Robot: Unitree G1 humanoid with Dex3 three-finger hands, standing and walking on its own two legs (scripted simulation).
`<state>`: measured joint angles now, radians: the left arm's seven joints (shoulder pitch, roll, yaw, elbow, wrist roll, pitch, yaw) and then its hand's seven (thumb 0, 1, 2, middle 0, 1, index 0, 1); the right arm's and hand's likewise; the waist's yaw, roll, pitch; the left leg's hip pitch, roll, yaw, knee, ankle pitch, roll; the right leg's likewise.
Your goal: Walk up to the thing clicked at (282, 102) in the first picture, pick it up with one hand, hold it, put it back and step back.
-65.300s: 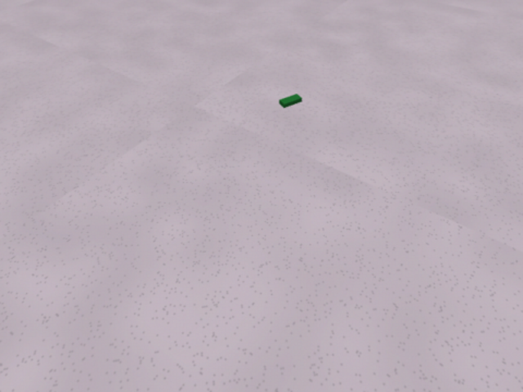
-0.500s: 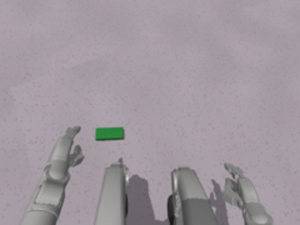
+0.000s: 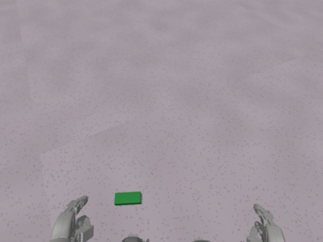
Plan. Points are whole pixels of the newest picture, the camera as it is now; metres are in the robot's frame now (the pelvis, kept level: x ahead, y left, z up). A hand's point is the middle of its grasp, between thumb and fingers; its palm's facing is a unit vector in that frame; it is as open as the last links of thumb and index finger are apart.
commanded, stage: home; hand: left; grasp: from above
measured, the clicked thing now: (127, 198) +0.45 +0.19 -0.69
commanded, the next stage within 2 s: none
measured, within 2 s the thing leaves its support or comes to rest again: neither
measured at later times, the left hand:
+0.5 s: hand (85, 241) +0.16 +0.18 -0.03, palm faces +0.07 -0.98 -0.18, open 7.4 cm
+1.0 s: hand out of the picture +0.15 +0.19 -0.03, palm faces +0.05 -0.98 -0.19, open 7.4 cm
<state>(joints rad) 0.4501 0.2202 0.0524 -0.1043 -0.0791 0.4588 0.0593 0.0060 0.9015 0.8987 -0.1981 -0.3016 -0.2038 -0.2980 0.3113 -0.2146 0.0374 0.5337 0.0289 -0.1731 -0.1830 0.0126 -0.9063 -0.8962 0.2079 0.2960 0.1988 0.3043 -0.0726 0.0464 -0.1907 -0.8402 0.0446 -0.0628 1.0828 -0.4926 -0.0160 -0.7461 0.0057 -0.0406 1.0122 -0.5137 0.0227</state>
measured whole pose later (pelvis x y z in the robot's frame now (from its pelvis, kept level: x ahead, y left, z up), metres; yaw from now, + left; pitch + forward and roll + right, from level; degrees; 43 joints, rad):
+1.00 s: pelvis -0.01 +0.01 +0.01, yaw +0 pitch +9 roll -3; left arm 0.50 0.23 0.03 -0.14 -0.05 0.46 0.01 0.01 0.90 0.90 -0.20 -0.30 -0.20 -0.30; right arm 0.30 -0.22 0.04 0.54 0.00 -0.26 -0.19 0.01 -0.91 -0.90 0.21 0.30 0.20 0.30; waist -0.04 0.04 -0.16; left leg -0.72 0.03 -0.05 1.02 -0.46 -0.01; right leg -0.63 0.00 -0.03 0.95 -0.48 0.03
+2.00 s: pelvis +0.01 +0.00 +0.01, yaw +0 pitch +10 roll -3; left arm 0.51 0.23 0.03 -0.14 -0.06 0.45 0.01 0.01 0.90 0.90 -0.20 -0.30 -0.20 -0.30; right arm 0.29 -0.22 0.03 0.53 0.00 -0.23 -0.18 0.01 -0.91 -0.90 0.21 0.30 0.20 0.30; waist -0.04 0.04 -0.16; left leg -0.72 0.04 -0.05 1.02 -0.48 -0.01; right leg -0.63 0.00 -0.03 0.95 -0.50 0.03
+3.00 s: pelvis -0.02 +0.01 +0.07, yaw +0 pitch -5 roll +0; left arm 0.21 0.29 0.03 1.07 0.03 0.01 0.02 0.00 0.90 0.90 -0.20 -0.30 -0.20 -0.30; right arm 0.17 -0.28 -0.04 1.08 -0.03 0.00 -0.02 0.01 -0.91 -0.90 0.21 0.30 0.20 0.30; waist 0.01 0.01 0.07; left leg -0.17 0.00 0.01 0.43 -0.18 0.01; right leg -0.12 -0.05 0.01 0.43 -0.22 0.05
